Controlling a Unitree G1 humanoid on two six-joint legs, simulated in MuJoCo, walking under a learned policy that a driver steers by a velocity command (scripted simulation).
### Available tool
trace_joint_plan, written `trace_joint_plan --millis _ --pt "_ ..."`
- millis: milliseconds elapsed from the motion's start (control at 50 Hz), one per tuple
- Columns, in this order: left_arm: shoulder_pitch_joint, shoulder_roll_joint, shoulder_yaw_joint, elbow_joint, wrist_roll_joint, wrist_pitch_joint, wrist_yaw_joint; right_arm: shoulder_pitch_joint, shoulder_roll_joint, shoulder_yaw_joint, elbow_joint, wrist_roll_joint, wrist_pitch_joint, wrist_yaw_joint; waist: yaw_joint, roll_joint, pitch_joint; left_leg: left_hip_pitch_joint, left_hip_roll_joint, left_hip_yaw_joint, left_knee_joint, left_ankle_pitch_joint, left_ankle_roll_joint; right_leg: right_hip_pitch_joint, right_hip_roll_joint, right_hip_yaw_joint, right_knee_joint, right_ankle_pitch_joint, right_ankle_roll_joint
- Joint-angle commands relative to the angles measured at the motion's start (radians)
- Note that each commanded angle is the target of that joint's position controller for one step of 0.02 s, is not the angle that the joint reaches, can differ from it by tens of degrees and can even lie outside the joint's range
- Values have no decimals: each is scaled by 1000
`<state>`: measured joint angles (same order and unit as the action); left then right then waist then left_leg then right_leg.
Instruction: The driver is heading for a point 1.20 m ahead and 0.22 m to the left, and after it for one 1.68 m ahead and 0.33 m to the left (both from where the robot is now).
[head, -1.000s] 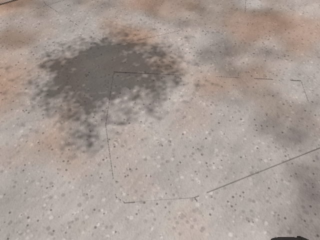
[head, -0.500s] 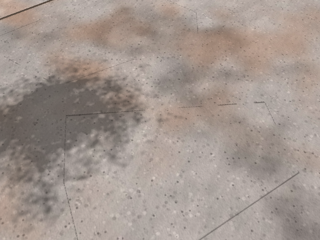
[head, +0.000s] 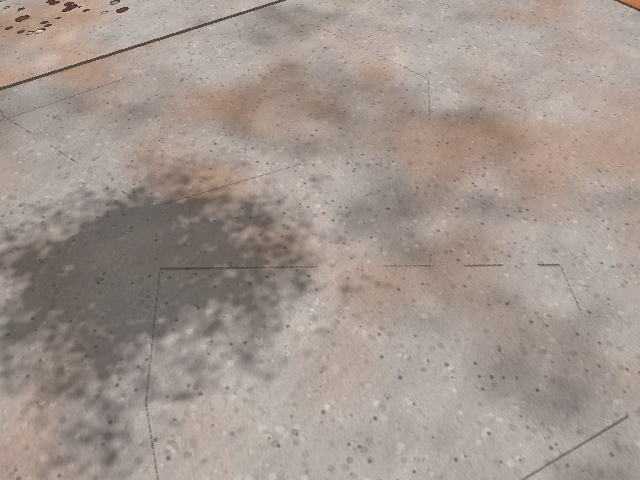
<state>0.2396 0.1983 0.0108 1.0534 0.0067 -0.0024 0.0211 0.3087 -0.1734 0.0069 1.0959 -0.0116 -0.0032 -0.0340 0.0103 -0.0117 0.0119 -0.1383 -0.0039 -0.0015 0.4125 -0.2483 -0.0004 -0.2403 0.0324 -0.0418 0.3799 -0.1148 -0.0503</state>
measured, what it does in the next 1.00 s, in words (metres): walks ahead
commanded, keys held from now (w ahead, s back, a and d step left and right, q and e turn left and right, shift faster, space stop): no key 0.36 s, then w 0.44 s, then w+q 0.20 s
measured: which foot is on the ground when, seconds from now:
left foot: down 0.00-0.66, up 0.68-1.00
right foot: down 0.00-1.00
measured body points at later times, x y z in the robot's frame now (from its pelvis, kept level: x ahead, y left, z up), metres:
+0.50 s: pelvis +0.03 +0.01 +0.00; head +0.02 +0.01 +0.45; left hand +0.01 +0.24 -0.16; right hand -0.01 -0.21 -0.16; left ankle -0.02 +0.12 -0.74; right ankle +0.05 -0.09 -0.74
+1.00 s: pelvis +0.22 -0.03 -0.01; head +0.25 -0.04 +0.44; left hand +0.11 +0.18 -0.15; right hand +0.37 -0.24 -0.15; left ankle +0.36 +0.09 -0.70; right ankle +0.09 -0.10 -0.74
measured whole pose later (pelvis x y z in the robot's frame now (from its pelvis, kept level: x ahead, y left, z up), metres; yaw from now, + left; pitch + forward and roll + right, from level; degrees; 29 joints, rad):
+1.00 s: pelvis +0.22 -0.03 -0.01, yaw +4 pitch +1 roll +0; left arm 0.50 0.13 0.01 1.12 0.02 -0.11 0.03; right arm 0.09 -0.19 -0.04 0.96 -0.02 -0.03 0.04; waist 0.03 0.03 0.03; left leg -0.64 0.03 0.08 0.77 -0.09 0.07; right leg 0.12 0.07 -0.12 0.17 -0.31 -0.07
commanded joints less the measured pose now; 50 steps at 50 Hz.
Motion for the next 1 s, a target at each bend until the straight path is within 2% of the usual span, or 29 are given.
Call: trace_joint_plan --millis 20,140,360,380,420,460,500,520,560,600,620,640,660,680,700,720,740,760,800,860,940,1000 --pt "35 71 11 2 0 -9 4 37 -83 -12 -12 1 -11 -4 3 35 48 -120 97 -107 -129 -24 42 74 -109 137 -69 -55 -4" --pt "58 59 4 42 0 -7 9 63 -73 -9 7 1 -10 -6 -4 17 54 -104 95 -101 -124 0 49 70 -110 135 -67 -36 3" --pt "91 35 -1 89 0 -5 16 84 -46 -4 30 2 -11 -10 -2 20 64 -89 92 -94 -118 41 52 75 -114 133 -53 2 6" --pt "99 30 -2 93 1 -4 16 98 -44 -4 35 1 -11 -10 -4 22 45 -83 84 -93 -128 -35 55 81 -104 128 -53 -67 5" --pt "96 45 8 86 3 2 14 109 -77 -20 32 -2 -4 -8 -9 51 69 -111 68 -109 -131 -290 83 31 -56 93 5 -289 -11" --pt "67 38 12 62 13 5 5 133 -98 -33 21 -4 4 -4 -30 89 147 -133 113 -199 -183 -521 133 -106 -18 63 89 -439 -23" --pt "14 -10 5 24 27 -9 -8 180 -128 -51 32 -3 1 -6 -53 171 198 -76 245 -362 -283 -588 199 -227 3 -18 265 -306 -12" --pt "-8 -2 8 4 34 -19 -14 178 -131 -57 31 -5 -5 -6 -56 167 207 -64 289 -400 -304 -542 224 -261 -31 -13 326 -266 -14" --pt "-17 23 19 -23 29 -42 -25 163 -137 -65 23 -14 -20 -1 -42 138 189 -13 296 -381 -290 -431 233 -296 -59 3 347 -296 -21" --pt "8 16 24 -32 16 -61 -32 131 -130 -69 16 -8 -33 3 -11 131 183 -51 253 -297 -237 -336 210 -181 -48 -23 228 -268 -27" --pt "76 2 26 -12 9 -68 -32 99 -128 -70 6 -2 -36 5 27 117 170 -128 214 -238 -190 -300 189 -33 -20 -51 137 -211 -29" --pt "182 4 34 27 4 -72 -29 78 -121 -70 -4 -2 -40 7 68 85 146 -223 168 -185 -108 -248 170 147 12 -56 72 -188 -28" --pt "307 49 51 60 11 -79 -19 51 -87 -60 -22 -6 -52 12 121 -28 108 -344 100 -88 92 -154 137 329 -78 90 -19 -248 -44" --pt "440 165 81 79 12 -79 -9 33 -8 -39 -70 1 -64 25 152 -302 41 -533 -40 77 439 -218 82 462 -325 520 -214 -527 -127" --pt "453 156 79 97 11 -65 -9 0 -91 -60 -91 -29 -64 32 125 -235 72 -605 -26 32 645 -297 95 392 -415 686 -253 -552 -186" --pt "333 111 65 56 17 -64 -11 -36 -91 -63 -97 -35 -64 41 66 -83 134 -627 37 -12 722 -205 108 306 -388 596 -238 -532 -178" --pt "254 96 60 27 17 -71 -14 -39 -61 -56 -93 -27 -71 50 36 -30 145 -602 64 -26 721 -109 106 244 -348 501 -248 -431 -162" --pt "212 84 54 10 14 -79 -13 -34 -51 -57 -89 -22 -75 57 10 -13 135 -567 83 -24 694 -44 98 217 -311 419 -263 -329 -144" --pt "222 48 38 19 10 -94 -7 -22 -59 -62 -83 -27 -64 64 -9 -30 103 -536 86 4 656 14 74 231 -257 292 -263 -108 -124" --pt "296 48 30 50 11 -105 1 -79 -51 -64 -104 -18 -41 67 -8 -50 90 -588 67 35 633 59 59 281 -239 149 -238 183 -108" --pt "296 36 17 49 16 -110 5 -261 -29 -48 -181 -9 -37 70 10 -64 136 -561 31 72 422 161 61 219 -207 13 -255 327 -83" --pt "311 52 16 56 13 -116 13 -344 -27 -39 -221 -8 -36 73 22 -72 148 -455 5 139 256 207 91 217 -223 -49 -253 449 -72"
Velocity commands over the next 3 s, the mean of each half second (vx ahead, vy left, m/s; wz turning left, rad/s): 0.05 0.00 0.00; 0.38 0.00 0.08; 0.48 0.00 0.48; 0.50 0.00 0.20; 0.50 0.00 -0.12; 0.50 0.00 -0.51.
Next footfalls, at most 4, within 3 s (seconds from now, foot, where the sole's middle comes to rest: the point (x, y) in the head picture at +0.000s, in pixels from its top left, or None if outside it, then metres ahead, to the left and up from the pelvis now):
1.14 left None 0.46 0.05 -0.78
1.68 right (329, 362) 0.83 0.01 -0.78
2.22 left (216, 301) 1.00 0.30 -0.78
2.78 right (252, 218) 1.31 0.24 -0.78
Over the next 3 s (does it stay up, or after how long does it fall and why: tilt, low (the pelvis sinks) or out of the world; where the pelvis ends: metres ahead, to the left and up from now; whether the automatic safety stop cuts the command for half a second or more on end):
stays up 1.28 0.27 0.00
